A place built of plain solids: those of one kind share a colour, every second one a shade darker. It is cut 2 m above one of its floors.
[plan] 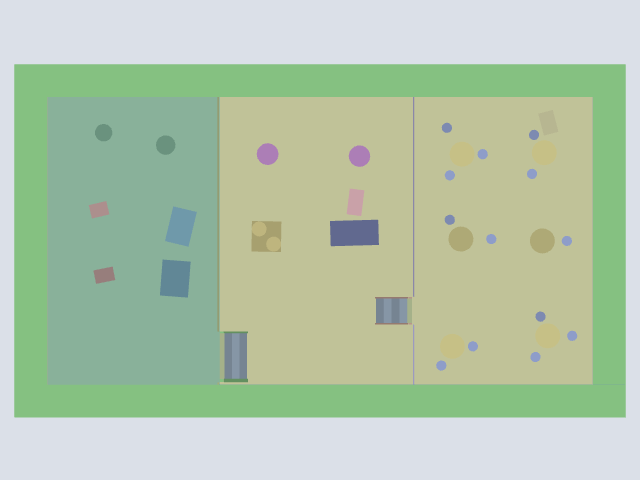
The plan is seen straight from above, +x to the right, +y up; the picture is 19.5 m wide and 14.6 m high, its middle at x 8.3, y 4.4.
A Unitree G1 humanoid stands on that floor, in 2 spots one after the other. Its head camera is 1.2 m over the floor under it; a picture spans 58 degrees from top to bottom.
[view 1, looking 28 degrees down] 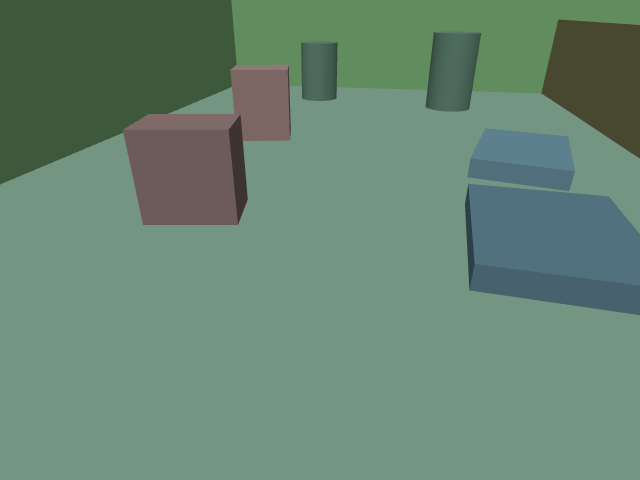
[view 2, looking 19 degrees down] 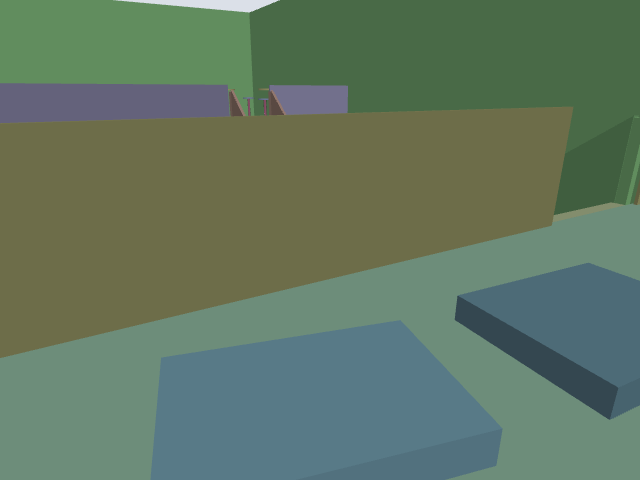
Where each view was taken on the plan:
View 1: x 3.05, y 0.87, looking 101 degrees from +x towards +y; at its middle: floor_zta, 2.56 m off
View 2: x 2.90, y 5.45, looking -30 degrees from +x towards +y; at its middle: zta_rail_rim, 2.79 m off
